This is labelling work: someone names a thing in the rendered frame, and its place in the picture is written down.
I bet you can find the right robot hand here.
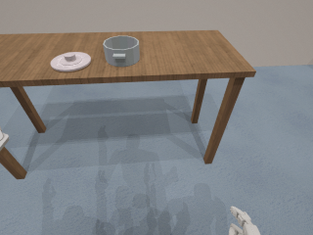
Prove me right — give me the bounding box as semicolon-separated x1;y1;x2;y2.
228;206;261;235

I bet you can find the pot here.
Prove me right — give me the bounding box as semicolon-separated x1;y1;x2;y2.
103;35;140;68

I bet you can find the table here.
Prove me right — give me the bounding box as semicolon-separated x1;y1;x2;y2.
0;29;256;180

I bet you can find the left robot hand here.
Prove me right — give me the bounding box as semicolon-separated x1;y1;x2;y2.
0;126;10;151

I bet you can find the lid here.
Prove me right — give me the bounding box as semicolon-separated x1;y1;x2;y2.
50;52;91;71

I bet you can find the knob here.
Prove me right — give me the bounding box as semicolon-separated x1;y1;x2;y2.
64;52;76;61

